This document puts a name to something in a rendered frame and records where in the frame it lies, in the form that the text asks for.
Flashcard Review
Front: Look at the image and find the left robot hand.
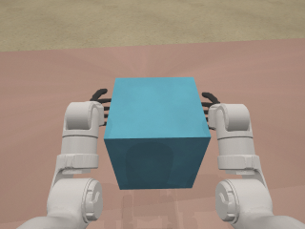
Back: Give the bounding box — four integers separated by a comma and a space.
90, 89, 112, 126

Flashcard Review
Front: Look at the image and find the carton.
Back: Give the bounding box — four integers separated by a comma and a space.
103, 76, 211, 190

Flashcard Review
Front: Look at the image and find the robot left upper arm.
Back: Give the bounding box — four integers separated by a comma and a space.
16, 177, 103, 229

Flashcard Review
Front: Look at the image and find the robot right forearm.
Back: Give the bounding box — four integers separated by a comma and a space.
208, 103, 274, 210

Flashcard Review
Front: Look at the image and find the robot right upper arm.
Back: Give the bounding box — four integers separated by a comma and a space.
215, 178, 305, 229

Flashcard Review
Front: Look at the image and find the right robot hand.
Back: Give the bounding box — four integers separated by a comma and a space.
201, 92, 220, 131

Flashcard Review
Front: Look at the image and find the robot left forearm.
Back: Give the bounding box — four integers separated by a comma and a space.
47, 101, 105, 213

